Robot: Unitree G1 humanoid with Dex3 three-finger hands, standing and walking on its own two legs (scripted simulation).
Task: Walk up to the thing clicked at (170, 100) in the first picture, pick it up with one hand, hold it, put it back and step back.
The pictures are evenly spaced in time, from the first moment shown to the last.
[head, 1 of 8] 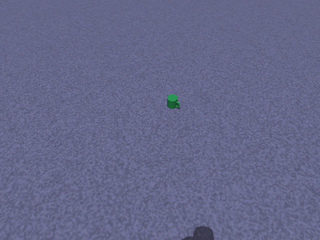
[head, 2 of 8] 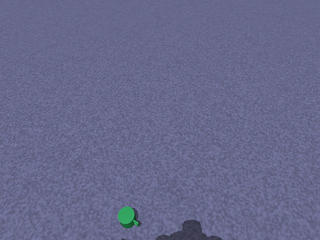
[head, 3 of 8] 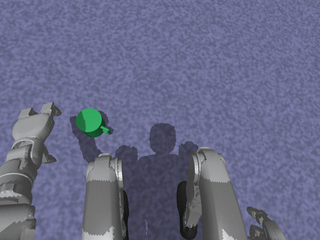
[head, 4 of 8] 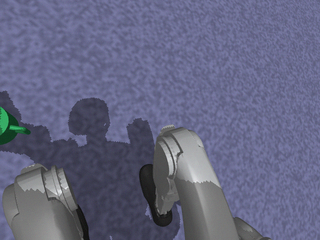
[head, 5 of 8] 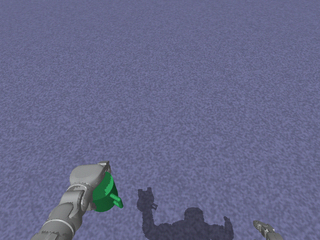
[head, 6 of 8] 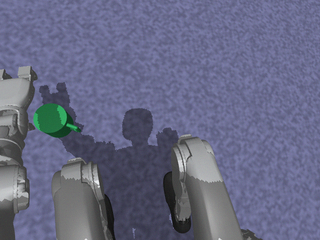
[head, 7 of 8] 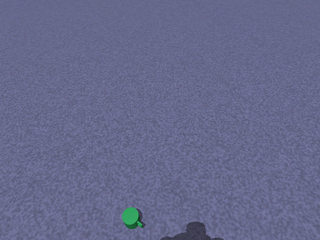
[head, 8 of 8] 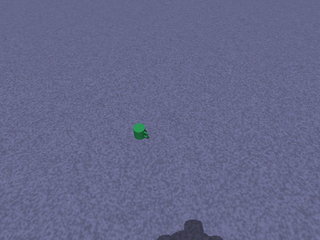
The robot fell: no
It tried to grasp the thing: yes
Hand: left
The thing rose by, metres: 0.63
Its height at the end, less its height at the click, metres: +0.00
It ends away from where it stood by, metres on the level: 0.01
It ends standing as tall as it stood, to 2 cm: yes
